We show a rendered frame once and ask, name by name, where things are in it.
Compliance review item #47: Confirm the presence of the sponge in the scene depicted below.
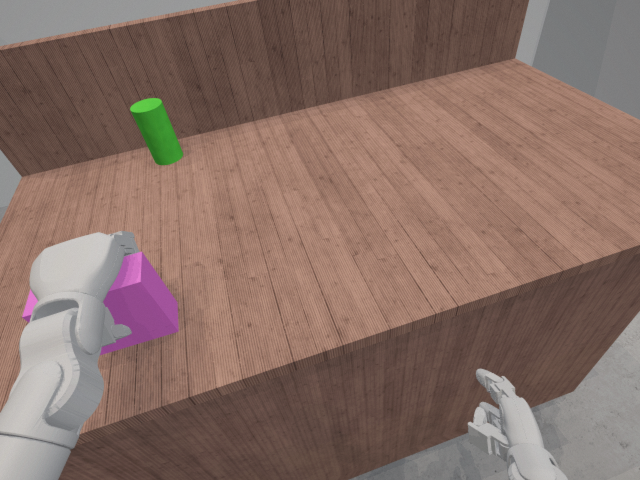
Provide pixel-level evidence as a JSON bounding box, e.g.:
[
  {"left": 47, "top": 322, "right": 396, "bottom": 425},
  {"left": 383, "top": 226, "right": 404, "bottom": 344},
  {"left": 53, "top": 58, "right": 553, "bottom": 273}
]
[{"left": 22, "top": 252, "right": 179, "bottom": 355}]

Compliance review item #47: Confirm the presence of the table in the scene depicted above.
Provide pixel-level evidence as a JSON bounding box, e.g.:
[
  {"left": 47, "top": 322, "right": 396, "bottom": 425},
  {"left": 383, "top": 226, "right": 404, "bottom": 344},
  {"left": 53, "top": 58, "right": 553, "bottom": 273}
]
[{"left": 0, "top": 0, "right": 640, "bottom": 480}]

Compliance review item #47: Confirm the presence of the right robot hand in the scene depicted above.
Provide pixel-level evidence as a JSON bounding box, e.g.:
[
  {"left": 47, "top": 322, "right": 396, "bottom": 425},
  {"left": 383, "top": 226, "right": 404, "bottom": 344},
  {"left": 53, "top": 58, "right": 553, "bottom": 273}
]
[{"left": 468, "top": 369, "right": 544, "bottom": 462}]

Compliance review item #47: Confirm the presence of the robot right forearm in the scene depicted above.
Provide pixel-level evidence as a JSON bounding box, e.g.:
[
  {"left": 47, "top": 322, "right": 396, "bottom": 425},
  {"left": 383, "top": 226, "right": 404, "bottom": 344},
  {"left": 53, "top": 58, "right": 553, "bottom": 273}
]
[{"left": 507, "top": 443, "right": 568, "bottom": 480}]

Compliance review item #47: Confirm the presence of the left robot hand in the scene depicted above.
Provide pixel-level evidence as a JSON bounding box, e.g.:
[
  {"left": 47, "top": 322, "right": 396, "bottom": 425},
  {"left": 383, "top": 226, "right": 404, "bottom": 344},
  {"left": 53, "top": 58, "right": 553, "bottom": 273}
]
[{"left": 29, "top": 231, "right": 140, "bottom": 347}]

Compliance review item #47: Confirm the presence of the robot left forearm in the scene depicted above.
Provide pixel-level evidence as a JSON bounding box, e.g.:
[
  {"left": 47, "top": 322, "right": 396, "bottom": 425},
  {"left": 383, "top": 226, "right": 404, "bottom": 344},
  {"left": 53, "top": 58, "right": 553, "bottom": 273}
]
[{"left": 0, "top": 292, "right": 105, "bottom": 480}]

